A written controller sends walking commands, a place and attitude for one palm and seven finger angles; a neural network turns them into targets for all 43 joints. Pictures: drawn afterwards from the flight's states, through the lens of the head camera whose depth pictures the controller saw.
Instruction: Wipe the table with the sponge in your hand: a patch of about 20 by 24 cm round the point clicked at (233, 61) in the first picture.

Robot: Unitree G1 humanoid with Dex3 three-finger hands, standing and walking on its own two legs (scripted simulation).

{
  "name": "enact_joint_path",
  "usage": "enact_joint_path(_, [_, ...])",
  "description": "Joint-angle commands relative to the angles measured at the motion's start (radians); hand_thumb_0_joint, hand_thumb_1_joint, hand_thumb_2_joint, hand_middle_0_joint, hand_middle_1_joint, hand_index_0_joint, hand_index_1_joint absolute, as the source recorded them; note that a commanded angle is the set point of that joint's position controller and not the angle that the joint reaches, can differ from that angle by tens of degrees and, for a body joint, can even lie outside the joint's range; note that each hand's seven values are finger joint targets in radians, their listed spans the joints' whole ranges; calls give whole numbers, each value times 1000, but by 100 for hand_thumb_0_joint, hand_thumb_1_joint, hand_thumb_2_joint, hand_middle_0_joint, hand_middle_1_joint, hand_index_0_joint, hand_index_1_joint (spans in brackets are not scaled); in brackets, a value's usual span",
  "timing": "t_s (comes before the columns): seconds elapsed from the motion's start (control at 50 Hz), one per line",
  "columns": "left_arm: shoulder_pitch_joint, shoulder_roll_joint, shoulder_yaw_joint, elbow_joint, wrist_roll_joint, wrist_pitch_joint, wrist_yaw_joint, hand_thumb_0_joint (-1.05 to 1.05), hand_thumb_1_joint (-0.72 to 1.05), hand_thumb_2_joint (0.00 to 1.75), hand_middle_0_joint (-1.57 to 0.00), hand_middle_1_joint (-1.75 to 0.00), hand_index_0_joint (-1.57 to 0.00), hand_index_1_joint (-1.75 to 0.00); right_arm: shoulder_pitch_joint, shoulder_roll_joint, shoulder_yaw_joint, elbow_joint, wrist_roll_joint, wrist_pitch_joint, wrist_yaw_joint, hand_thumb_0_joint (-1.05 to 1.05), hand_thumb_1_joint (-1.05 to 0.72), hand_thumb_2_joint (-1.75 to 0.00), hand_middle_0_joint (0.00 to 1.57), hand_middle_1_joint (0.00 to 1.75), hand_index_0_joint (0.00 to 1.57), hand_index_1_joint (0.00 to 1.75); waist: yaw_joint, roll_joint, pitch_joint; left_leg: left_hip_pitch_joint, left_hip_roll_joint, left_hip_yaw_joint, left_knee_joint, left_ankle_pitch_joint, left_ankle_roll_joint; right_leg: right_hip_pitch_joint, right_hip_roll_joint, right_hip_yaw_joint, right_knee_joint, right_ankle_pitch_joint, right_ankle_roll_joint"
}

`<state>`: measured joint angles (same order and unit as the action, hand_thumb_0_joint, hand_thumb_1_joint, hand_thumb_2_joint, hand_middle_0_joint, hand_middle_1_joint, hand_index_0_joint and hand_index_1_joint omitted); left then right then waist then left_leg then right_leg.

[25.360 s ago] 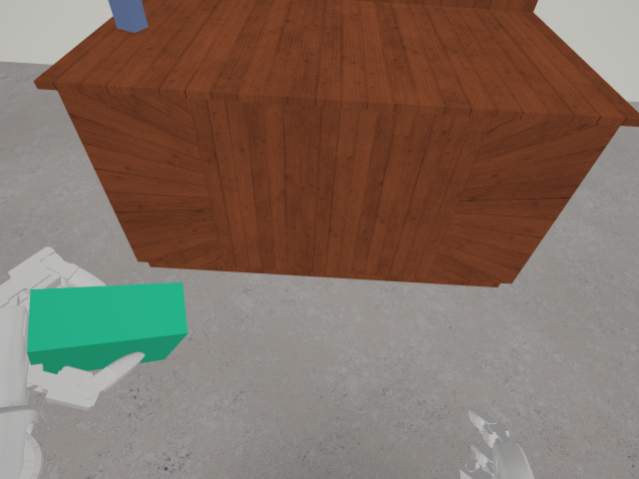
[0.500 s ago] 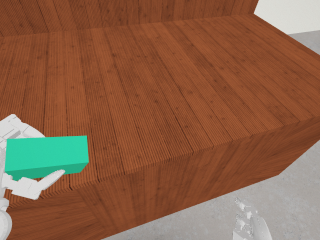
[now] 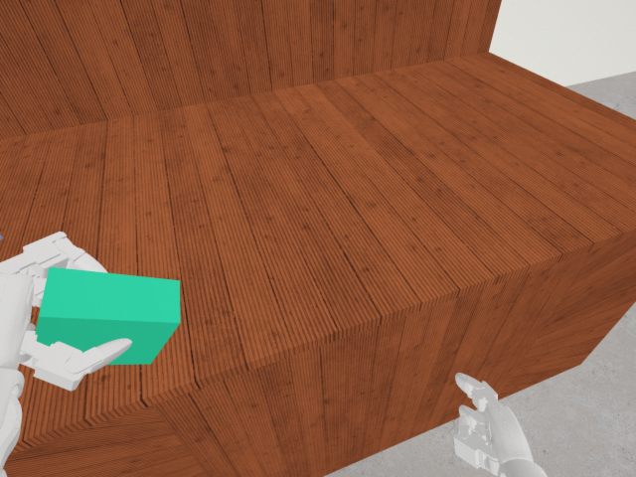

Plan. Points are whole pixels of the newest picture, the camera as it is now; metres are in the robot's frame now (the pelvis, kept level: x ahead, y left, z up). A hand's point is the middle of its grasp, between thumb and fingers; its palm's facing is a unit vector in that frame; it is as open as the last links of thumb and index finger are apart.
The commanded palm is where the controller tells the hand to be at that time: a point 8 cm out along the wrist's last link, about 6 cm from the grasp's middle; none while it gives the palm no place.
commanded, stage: turn the palm down, sponge in hand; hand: left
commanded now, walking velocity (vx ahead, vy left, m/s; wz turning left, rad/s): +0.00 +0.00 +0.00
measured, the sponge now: (126, 322) +0.23 +0.23 +0.14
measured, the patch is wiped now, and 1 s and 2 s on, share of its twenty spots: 0.00 0.00 0.00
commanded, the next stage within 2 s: move the sponge above the wiping area in 1.94 s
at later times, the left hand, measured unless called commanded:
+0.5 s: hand (121, 305) +0.22 +0.21 +0.19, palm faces +0.23 -0.56 -0.80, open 9.4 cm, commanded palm +0.17 +0.26 +0.24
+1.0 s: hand (97, 276) +0.22 +0.22 +0.22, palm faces +0.33 -0.29 -0.90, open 9.4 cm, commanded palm +0.18 +0.25 +0.27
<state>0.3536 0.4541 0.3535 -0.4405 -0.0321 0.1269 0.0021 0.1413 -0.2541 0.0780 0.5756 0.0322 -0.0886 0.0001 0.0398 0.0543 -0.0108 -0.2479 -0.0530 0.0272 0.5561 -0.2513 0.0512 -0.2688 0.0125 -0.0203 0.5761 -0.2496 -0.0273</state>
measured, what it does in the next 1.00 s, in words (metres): stands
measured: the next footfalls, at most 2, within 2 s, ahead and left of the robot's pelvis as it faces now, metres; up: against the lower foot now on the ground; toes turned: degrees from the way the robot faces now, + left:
none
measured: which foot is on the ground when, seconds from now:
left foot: down 0.00-1.00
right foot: down 0.00-1.00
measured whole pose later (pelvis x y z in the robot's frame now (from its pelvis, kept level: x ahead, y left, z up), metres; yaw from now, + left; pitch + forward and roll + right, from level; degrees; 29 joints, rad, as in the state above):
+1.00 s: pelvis +0.00 -0.03 +0.00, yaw +0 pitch -6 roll +1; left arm 0.20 0.69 0.17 -0.54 0.44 0.34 -0.01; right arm 0.07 -0.27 0.06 0.60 0.04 -0.01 -0.11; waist 0.11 0.11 0.00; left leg -0.18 0.00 0.01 0.53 -0.25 0.00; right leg -0.20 0.06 -0.04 0.53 -0.24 -0.08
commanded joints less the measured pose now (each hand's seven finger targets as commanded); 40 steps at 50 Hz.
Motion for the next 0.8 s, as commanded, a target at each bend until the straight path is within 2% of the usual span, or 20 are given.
enact_joint_path(0.0, [-16,262,171,-380,57,-108,47,0,10,130,-120,-160,-120,-160,-203,-115,-61,-199,-25,-41,-20,0,-90,-90,20,30,20,30,41,-79,-54,-33,66,-81,-128,-77,-23,-36,17,-54,-68,-71,8])
enact_joint_path(0.02, [-44,344,247,-461,45,-138,76,0,10,130,-120,-160,-120,-160,-218,-120,-60,-210,-16,-41,-29,0,-90,-90,20,30,20,30,53,-32,-95,-23,63,-72,-120,-109,-24,-28,23,-37,-71,-101,7])
enact_joint_path(0.06, [-15,265,212,-428,56,-195,125,0,10,130,-120,-160,-120,-160,-173,-82,-62,-183,-31,-53,-39,0,-90,-90,20,30,20,30,55,37,-85,-13,63,-71,-103,-55,-36,-27,21,-38,-69,-76,-1])
enact_joint_path(0.1, [-39,259,195,-410,87,-215,164,0,10,130,-120,-160,-120,-160,-132,-89,-73,-145,-35,-50,-42,0,-90,-90,20,30,20,30,43,167,-93,-3,62,-73,-87,-29,-45,-42,14,-31,-67,-39,-7])
enact_joint_path(0.12, [-63,293,212,-397,106,-197,181,0,10,130,-120,-160,-120,-160,-135,-96,-72,-144,-33,-47,-45,0,-90,-90,20,30,20,30,32,167,-87,-5,61,-72,-75,-41,-39,-54,10,-18,-77,-49,-7])
enact_joint_path(0.14, [-83,262,172,-353,124,-175,186,0,10,130,-120,-160,-120,-160,-127,-95,-73,-133,-37,-37,-47,0,-90,-90,20,30,20,30,25,177,-93,-18,58,-69,-73,-9,-40,-41,1,-18,-83,-24,-9])
enact_joint_path(0.16, [-47,241,151,-292,128,-140,180,0,10,130,-120,-160,-120,-160,-120,-97,-74,-126,-40,-25,-56,0,-90,-90,20,30,20,30,21,128,-76,-20,57,-65,-65,22,-34,-30,-6,-16,-89,1,-4])
enact_joint_path(0.22, [-52,289,132,-205,133,4,109,0,10,130,-120,-160,-120,-160,-162,-123,-69,-134,-15,17,-81,0,-90,-90,20,30,20,30,21,39,-87,-12,47,-37,-48,82,-21,7,-20,13,-127,50,8])
enact_joint_path(0.28, [-81,314,87,-247,149,81,15,0,10,130,-120,-160,-120,-160,-159,-125,-65,-155,-8,29,-108,0,-90,-90,20,30,20,30,31,-65,-124,21,49,-28,-48,153,-3,61,-28,13,-127,150,25])
enact_joint_path(0.34, [-133,364,107,-384,184,52,-29,0,10,130,-120,-160,-120,-160,-188,-102,-55,-191,-7,9,-114,0,-90,-90,20,30,20,30,50,-49,-188,73,47,-32,-32,238,3,94,-28,23,-114,228,21])
enact_joint_path(0.4, [-11,396,164,-438,198,-25,-22,0,10,130,-120,-160,-120,-160,-144,-99,-69,-190,-21,-7,-116,0,-90,-90,20,30,20,30,68,-43,-205,96,53,-30,-18,301,1,98,-29,20,-98,308,28])
enact_joint_path(0.42, [15,447,231,-441,202,-26,3,0,10,130,-120,-160,-120,-160,-173,-96,-63,-192,-8,-17,-110,0,-90,-90,20,30,20,30,83,-17,-195,86,48,-26,-15,284,-7,98,-21,42,-106,275,19])
enact_joint_path(0.44, [-11,406,208,-437,213,-38,21,0,10,130,-120,-160,-120,-160,-151,-82,-62,-184,-19,-16,-105,0,-90,-90,20,30,20,30,78,-17,-185,67,49,-28,-12,292,-9,92,-30,30,-107,283,19])
enact_joint_path(0.48, [35,408,251,-367,210,-34,58,0,10,130,-120,-160,-120,-160,-123,-93,-77,-159,-15,-7,-99,0,-90,-90,20,30,20,30,79,-1,-160,42,57,-30,-15,287,-18,100,-37,34,-106,296,21])
enact_joint_path(0.52, [4,411,251,-318,223,20,97,0,10,130,-120,-160,-120,-160,-163,-96,-77,-147,5,9,-92,0,-90,-90,20,30,20,30,84,84,-107,28,53,-25,-22,248,-31,86,-35,78,-128,238,7])
enact_joint_path(0.54, [-21,377,212,-299,229,50,109,0,10,130,-120,-160,-120,-160,-141,-102,-84,-151,-2,23,-92,0,-90,-90,20,30,20,30,80,86,-114,12,61,-23,-20,245,-32,102,-50,68,-127,244,10])
enact_joint_path(0.6, [-49,407,161,-209,248,161,94,0,10,130,-120,-160,-120,-160,-149,-132,-89,-152,10,58,-106,0,-90,-90,20,30,20,30,65,-30,-67,-18,66,-29,-35,177,-26,93,-56,94,-143,180,30])
enact_joint_path(0.66, [-132,451,119,-213,308,230,49,0,10,130,-120,-160,-120,-160,-205,-134,-70,-174,25,63,-116,0,-90,-90,20,30,20,30,61,-58,-86,-6,58,-29,-36,148,-13,98,-55,113,-154,125,38])
enact_joint_path(0.74, [-329,452,16,-300,385,213,-14,0,10,130,-120,-160,-120,-160,-276,-116,-47,-196,29,26,-135,0,-90,-90,20,30,20,30,47,-8,-81,37,46,-36,-34,87,-9,51,-53,145,-203,-56,28])
enact_joint_path(0.78, [-312,467,18,-320,421,175,-20,0,10,130,-120,-160,-120,-160,-261,-116,-53,-185,18,12,-140,0,-90,-90,20,30,20,30,52,-12,-108,65,43,-46,-39,86,-10,57,-52,153,-213,-85,24])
